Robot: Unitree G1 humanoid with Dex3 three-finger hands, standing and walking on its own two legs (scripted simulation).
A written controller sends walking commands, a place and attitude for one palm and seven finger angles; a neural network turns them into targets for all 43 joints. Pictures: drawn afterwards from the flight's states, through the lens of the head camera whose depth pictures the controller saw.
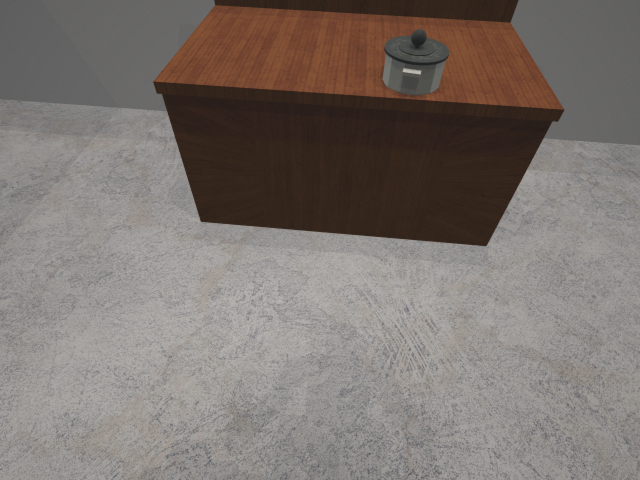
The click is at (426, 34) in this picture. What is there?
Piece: lid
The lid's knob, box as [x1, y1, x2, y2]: [411, 29, 426, 45]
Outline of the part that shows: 421,29 415,30 411,36 411,40 415,45 420,45 425,40 425,32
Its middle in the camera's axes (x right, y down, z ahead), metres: +0.29 -0.60 +1.14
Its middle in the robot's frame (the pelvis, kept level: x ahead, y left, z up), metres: +1.28 -0.22 +0.02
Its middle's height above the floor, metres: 0.80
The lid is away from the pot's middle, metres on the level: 0.00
